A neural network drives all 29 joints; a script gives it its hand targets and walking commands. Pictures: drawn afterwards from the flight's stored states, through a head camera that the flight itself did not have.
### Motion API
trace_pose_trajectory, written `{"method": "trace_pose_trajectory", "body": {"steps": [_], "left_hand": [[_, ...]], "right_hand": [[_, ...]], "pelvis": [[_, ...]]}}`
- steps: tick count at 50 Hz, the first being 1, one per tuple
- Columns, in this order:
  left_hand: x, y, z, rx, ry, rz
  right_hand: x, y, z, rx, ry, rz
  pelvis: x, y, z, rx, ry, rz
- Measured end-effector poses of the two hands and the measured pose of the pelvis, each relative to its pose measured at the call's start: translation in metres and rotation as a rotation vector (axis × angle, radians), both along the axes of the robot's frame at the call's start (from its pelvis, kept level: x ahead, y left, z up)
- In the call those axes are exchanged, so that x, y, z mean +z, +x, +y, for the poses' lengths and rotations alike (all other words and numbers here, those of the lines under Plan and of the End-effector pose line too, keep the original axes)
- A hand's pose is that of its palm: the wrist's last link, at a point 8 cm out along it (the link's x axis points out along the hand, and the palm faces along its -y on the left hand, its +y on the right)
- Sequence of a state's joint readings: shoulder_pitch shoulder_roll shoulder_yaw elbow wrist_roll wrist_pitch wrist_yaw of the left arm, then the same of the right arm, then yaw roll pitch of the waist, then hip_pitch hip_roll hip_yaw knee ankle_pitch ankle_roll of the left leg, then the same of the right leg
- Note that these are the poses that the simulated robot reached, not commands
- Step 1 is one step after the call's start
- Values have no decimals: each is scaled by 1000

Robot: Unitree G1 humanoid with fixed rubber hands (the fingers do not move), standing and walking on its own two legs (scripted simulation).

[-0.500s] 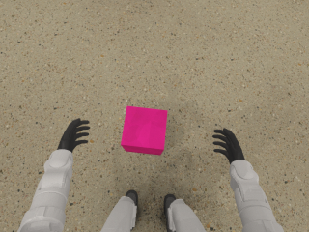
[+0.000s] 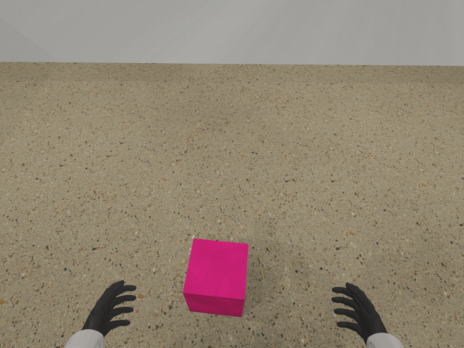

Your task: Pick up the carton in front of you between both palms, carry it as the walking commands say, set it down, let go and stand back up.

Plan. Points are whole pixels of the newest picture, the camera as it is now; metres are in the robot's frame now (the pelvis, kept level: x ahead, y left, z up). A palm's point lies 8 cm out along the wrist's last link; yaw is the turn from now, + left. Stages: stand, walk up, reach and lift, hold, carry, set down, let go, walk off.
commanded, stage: let go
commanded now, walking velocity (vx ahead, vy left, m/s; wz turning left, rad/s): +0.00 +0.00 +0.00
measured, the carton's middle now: (218, 278) +0.44 +0.05 -0.65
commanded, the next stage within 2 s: stand in 0.28 s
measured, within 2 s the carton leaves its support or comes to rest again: neither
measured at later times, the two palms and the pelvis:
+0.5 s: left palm (66, 345) +0.14 +0.28 -0.08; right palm (390, 338) +0.15 -0.27 -0.08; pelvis +0.01 +0.00 -0.01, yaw +1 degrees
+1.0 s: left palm out of the picture +0.10 +0.29 -0.10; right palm out of the picture +0.12 -0.27 -0.10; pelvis +0.00 +0.00 +0.00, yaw +2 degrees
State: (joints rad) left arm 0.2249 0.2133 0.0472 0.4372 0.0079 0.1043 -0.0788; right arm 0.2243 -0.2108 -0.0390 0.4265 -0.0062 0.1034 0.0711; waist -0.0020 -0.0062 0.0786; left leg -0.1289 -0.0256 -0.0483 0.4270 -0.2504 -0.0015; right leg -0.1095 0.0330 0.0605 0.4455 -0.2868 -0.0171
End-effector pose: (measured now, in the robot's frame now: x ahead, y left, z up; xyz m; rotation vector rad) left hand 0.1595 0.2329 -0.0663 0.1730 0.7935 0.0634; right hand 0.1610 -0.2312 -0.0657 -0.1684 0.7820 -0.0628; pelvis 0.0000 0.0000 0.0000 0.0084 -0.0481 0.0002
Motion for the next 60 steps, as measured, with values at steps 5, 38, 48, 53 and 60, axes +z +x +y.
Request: {"method": "trace_pose_trajectory", "body": {"steps": [5,38,48,53,60], "left_hand": [[1,1,0,1,0,5],[-25,-40,54,123,151,105],[-30,-56,53,133,149,142],[-32,-67,55,140,151,164],[-34,-82,56,149,153,196]], "right_hand": [[1,4,2,6,-3,4],[-30,-26,-35,-74,-159,124],[-34,-41,-38,-78,-164,165],[-35,-49,-41,-80,-168,187],[-38,-63,-43,-81,-169,222]], "pelvis": [[-1,0,0,4,1,-33],[-6,4,6,19,-12,17],[-4,-2,5,26,-12,6],[-3,-6,4,29,-12,1],[-1,-12,3,33,-12,-4]]}}
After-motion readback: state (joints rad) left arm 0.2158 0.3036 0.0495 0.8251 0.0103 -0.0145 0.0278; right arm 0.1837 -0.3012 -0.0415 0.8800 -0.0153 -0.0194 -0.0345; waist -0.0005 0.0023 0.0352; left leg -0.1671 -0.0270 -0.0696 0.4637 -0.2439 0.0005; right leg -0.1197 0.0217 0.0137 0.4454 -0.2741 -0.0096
